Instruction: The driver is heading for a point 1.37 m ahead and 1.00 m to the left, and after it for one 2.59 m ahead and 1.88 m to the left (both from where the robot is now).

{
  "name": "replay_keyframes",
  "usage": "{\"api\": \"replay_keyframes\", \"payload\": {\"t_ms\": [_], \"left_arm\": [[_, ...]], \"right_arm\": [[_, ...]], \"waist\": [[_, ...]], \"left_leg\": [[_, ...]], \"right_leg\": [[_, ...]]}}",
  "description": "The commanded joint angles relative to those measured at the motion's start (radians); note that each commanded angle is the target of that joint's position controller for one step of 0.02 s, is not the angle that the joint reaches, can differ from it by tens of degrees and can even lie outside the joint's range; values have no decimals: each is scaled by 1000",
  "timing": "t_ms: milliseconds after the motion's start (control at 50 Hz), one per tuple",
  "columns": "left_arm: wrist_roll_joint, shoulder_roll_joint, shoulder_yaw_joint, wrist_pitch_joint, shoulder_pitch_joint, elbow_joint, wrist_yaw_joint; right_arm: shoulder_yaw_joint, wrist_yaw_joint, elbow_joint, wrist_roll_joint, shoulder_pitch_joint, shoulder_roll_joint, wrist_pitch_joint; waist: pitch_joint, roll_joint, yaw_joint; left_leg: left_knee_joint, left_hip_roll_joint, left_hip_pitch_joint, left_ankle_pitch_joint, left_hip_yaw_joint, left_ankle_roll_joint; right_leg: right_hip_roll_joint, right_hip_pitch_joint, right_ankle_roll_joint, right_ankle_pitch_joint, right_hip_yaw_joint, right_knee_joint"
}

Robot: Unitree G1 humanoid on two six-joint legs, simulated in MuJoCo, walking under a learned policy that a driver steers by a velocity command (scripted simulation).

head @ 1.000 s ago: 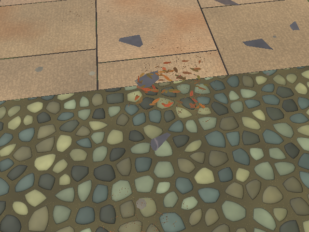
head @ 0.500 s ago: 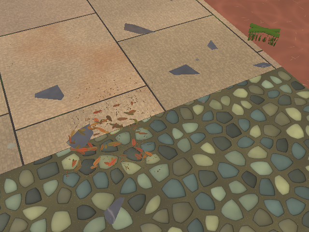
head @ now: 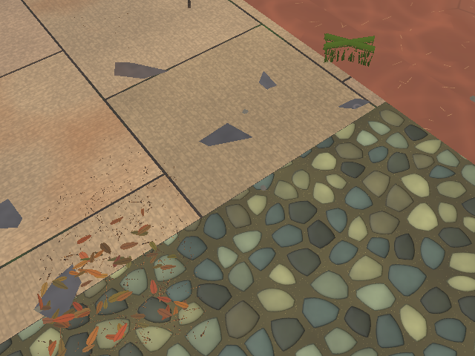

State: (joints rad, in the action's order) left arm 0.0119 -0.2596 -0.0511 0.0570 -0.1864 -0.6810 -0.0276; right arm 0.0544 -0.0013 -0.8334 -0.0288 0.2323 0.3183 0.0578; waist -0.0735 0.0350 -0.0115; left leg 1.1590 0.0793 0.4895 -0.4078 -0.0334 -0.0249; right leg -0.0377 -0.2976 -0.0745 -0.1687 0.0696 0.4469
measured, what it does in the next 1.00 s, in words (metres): walks ahead, turning left: left foot, then right foot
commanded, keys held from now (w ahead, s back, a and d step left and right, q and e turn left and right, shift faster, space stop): q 1.00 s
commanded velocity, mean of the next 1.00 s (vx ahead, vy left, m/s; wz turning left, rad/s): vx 0.06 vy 0.00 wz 0.49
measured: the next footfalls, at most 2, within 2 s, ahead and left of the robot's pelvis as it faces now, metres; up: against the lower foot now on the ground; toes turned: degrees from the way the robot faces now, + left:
left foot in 0.34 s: +0.21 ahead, +0.14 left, +0.00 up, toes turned +13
right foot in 0.74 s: +0.26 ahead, -0.09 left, +0.00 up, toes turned +30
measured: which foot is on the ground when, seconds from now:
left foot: up 0.00-0.32, down 0.34-0.74, up 0.76-1.00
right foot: down 0.00-0.34, up 0.36-0.72, down 0.74-1.00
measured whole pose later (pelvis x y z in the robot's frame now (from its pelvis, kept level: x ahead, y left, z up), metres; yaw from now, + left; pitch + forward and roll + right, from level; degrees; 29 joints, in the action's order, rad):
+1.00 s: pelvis +0.16 -0.01 +0.00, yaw +34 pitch +2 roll +1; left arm 0.02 -0.25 -0.06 -0.01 -0.17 -0.73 0.05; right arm 0.11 0.02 -0.64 -0.02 0.20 0.34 -0.07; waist -0.05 0.04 0.01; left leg 1.05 -0.01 0.52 -0.39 -0.06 -0.10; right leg 0.04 -0.24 -0.01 -0.22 0.06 0.43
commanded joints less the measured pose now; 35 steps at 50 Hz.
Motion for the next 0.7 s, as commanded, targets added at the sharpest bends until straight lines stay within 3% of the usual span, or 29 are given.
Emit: {"api": "replay_keyframes", "payload": {"t_ms": [20,60,140,240,300,320,340,360,380,400,420,440,480,520,580,660,700], "left_arm": [[13,-114,-34,37,30,31,12],[16,-121,-36,36,55,13,28],[9,-142,-41,7,45,-16,58],[-13,-170,-54,-38,24,-48,65],[-34,-179,-59,-59,47,-46,75],[-39,-172,-59,-62,46,-48,79],[-23,-162,-56,-56,8,-47,79],[26,-95,-34,-45,-12,-6,67],[18,-111,-30,-36,17,-7,50],[-17,-146,-39,-36,59,-4,41],[-22,-138,-39,-40,83,-3,45],[-11,-139,-42,-49,94,-10,55],[-9,-126,-42,-63,83,-12,62],[-13,-103,-35,-63,60,-23,64],[-14,-98,-30,-63,63,-30,64],[-19,-114,-38,-54,73,-23,50],[-19,-117,-43,-41,45,-28,41]], "right_arm": [[24,13,11,6,123,61,-29],[23,18,35,16,81,49,-35],[15,-4,87,18,-27,28,-36],[25,-36,155,21,-88,45,-48],[37,-51,175,18,-54,54,-50],[49,-47,165,19,11,73,-44],[77,-28,159,26,88,158,-39],[103,-6,174,41,109,277,-42],[82,-8,194,54,118,218,-39],[74,-12,213,43,56,184,-35],[67,-7,218,23,-1,149,-36],[58,-1,225,8,-44,120,-43],[58,12,239,17,-85,122,-60],[69,22,244,27,-73,143,-69],[79,35,252,20,-76,162,-78],[78,33,265,22,-93,156,-93],[76,33,273,17,-110,151,-99]], "waist": [[146,-104,-37],[118,-114,-39],[108,-114,9],[95,-107,34],[106,-114,4],[141,-90,-32],[207,23,-57],[275,277,-15],[437,203,-55],[377,104,-57],[293,33,-32],[225,-14,-13],[187,43,24],[207,75,23],[230,92,10],[205,137,-4],[195,147,11]], "left_leg": [[-34,21,-6,111,-39,-30],[-135,19,23,201,-35,-42],[-348,18,24,356,10,-40],[-454,2,60,244,50,0],[-555,-43,-7,188,98,50],[-659,-79,-124,304,113,80],[-712,-23,-317,704,-21,138],[-674,235,-580,1215,-385,334],[-726,310,-659,1091,-552,457],[-746,274,-608,962,-458,419],[-755,218,-530,821,-379,357],[-777,183,-440,712,-335,312],[-812,117,-310,615,-289,276],[-811,101,-297,625,-280,275],[-810,85,-263,507,-296,257],[-814,69,-229,303,-379,231],[-788,57,-223,282,-414,210]], "right_leg": [[282,98,-168,672,-119,-198],[269,94,-154,670,-47,-215],[258,162,-132,601,37,-211],[322,279,-129,581,33,-116],[322,291,-87,656,43,36],[278,261,-45,679,79,159],[191,143,31,511,109,361],[17,-208,123,-312,111,694],[-44,-298,132,-539,-124,870],[5,-344,118,-492,-177,902],[35,-369,113,-421,-174,850],[56,-365,118,-369,-165,768],[45,-259,132,-300,-143,621],[21,-207,151,-275,-135,507],[9,-136,162,-201,-143,383],[-3,-85,146,-176,-150,259],[-8,-34,125,-138,-140,135]]}}
Keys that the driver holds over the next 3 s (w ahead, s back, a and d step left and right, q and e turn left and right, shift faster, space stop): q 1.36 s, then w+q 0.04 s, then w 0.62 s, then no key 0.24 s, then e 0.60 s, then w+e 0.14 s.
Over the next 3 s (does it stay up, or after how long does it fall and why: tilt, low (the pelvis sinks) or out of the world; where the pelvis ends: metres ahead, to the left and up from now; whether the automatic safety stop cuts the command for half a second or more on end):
stays up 0.36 0.35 0.00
